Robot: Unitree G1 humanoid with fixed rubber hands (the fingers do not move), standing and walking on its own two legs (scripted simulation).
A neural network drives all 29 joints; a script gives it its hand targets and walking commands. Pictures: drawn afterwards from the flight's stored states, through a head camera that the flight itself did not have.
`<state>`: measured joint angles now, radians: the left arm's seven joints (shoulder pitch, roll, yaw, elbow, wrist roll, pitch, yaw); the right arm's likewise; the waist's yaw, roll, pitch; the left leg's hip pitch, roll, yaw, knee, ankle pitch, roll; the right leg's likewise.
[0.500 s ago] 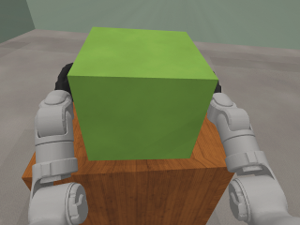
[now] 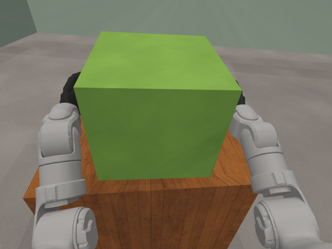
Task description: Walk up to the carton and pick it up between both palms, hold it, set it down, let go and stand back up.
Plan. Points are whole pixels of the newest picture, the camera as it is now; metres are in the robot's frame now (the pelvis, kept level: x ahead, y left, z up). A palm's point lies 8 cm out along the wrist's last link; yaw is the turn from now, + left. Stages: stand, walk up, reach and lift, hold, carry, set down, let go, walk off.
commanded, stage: hold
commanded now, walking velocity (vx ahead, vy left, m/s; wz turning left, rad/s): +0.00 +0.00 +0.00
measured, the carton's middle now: (155, 103) +0.42 +0.01 +0.20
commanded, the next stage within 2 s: none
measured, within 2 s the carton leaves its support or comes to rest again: neither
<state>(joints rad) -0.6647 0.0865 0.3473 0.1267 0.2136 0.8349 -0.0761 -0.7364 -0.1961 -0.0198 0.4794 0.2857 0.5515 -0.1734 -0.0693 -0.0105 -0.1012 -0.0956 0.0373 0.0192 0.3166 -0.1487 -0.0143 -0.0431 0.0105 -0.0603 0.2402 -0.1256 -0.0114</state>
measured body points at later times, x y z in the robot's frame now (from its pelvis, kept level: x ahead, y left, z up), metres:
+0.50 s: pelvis +0.00 +0.00 +0.00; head -0.07 +0.01 +0.44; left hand +0.37 +0.19 +0.24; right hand +0.38 -0.18 +0.23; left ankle +0.02 +0.12 -0.75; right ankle +0.01 -0.11 -0.75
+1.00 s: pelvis +0.00 +0.00 +0.00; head -0.07 +0.01 +0.44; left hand +0.37 +0.19 +0.24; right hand +0.37 -0.18 +0.23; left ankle +0.02 +0.12 -0.75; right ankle +0.01 -0.11 -0.75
